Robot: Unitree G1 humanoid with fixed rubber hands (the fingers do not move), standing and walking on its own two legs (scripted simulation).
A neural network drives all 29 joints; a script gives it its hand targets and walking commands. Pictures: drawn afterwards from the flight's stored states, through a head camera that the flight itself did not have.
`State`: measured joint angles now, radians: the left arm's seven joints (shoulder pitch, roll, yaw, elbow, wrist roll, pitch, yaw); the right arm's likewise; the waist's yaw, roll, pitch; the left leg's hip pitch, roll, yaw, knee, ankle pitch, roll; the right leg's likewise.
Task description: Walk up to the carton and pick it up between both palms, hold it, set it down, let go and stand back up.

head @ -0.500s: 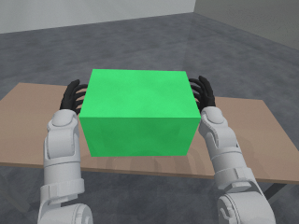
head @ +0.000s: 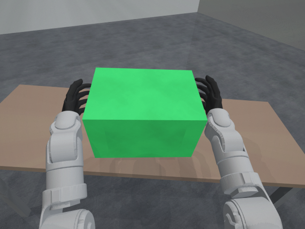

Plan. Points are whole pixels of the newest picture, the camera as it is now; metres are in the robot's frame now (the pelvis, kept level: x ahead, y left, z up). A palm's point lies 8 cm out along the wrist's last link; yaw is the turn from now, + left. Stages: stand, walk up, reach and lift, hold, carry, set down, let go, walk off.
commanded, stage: set down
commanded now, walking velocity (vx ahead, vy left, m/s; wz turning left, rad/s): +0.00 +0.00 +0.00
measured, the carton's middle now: (144, 113) +0.38 +0.00 +0.14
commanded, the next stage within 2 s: none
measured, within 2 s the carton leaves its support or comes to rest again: neither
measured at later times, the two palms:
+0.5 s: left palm (85, 121) +0.37 +0.16 +0.12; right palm (211, 114) +0.38 -0.19 +0.14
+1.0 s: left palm (87, 126) +0.38 +0.16 +0.10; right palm (208, 119) +0.38 -0.19 +0.11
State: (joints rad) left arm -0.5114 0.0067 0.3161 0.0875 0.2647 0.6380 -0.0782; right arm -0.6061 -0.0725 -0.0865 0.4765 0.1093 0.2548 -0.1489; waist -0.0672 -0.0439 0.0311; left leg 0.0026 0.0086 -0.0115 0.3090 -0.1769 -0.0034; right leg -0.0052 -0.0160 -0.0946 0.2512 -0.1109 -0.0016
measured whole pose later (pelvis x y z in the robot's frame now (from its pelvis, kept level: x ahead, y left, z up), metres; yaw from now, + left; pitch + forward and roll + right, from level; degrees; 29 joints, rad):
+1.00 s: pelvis +0.02 +0.00 +0.00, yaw +1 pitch -2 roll -1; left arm -0.47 -0.01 0.22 0.46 0.22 0.23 0.02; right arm -0.54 -0.05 -0.27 0.76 -0.06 -0.17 -0.04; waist -0.03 -0.03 0.00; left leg -0.08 0.01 -0.02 0.30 -0.19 -0.01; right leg -0.08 -0.02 -0.11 0.23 -0.12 0.00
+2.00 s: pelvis +0.04 +0.00 +0.00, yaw -2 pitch +8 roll -1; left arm -0.58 -0.03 0.32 0.91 0.22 -0.16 0.08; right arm -0.66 -0.09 -0.39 1.02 -0.19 -0.35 0.00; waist 0.00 0.01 -0.05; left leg -0.26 0.02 0.02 0.31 -0.19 -0.01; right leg -0.28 0.00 -0.07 0.26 -0.12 -0.01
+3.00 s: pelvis +0.04 -0.01 -0.01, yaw -1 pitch +24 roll -1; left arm -0.73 0.05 0.32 1.29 0.14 -0.50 0.10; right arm -0.78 -0.12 -0.49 1.28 -0.28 -0.56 -0.03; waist -0.03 0.04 -0.18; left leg -0.64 0.02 0.00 0.43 -0.21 -0.02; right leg -0.65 -0.01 -0.09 0.37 -0.14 -0.01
